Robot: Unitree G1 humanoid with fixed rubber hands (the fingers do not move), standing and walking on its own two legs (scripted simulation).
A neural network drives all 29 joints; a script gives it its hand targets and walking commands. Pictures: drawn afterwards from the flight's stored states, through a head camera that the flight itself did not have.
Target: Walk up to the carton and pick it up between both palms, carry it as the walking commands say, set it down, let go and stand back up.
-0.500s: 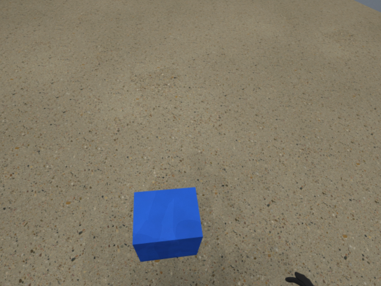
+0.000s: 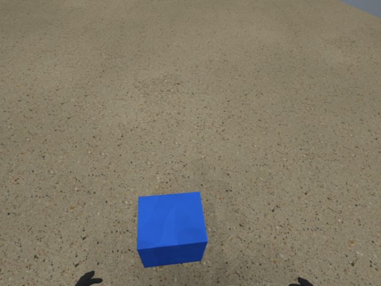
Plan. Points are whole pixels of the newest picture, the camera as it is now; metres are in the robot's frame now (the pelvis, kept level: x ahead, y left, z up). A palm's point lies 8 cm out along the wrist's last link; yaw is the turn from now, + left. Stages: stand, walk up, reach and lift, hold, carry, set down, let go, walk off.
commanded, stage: walk up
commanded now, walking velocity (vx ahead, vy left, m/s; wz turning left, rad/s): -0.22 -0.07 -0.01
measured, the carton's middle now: (171, 230) +0.44 +0.07 -0.61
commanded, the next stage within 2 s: none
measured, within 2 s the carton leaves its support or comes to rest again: neither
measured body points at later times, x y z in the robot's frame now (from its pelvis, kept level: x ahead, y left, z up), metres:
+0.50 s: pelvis -0.05 -0.01 +0.01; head -0.02 -0.01 +0.46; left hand +0.04 +0.24 -0.13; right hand +0.05 -0.27 -0.11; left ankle +0.00 +0.09 -0.72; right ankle -0.06 -0.13 -0.72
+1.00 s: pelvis -0.06 +0.02 +0.01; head -0.05 +0.04 +0.46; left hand +0.03 +0.26 -0.13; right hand +0.04 -0.24 -0.09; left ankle -0.06 +0.09 -0.72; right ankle -0.07 -0.13 -0.71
